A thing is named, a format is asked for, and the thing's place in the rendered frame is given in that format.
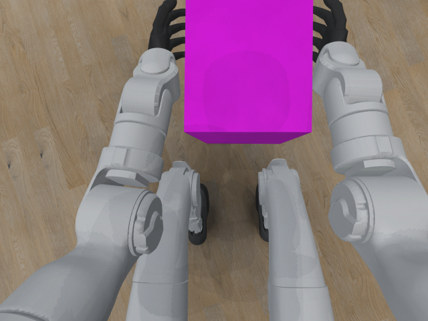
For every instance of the left robot upper arm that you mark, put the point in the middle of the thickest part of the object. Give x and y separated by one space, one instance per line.
115 226

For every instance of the carton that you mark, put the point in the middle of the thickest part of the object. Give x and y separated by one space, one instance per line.
248 70

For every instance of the robot left hand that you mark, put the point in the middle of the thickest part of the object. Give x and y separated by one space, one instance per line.
162 30

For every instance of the left robot foot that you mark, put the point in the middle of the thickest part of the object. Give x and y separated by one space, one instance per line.
197 238

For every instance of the right robot upper arm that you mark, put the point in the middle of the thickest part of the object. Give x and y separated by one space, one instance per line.
386 221

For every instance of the robot right hand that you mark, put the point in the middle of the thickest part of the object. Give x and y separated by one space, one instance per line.
336 25

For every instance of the robot left forearm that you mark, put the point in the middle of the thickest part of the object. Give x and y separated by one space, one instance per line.
141 124

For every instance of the left robot shin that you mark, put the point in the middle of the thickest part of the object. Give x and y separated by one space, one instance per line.
195 220

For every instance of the robot right forearm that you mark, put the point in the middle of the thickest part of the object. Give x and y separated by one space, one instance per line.
358 119

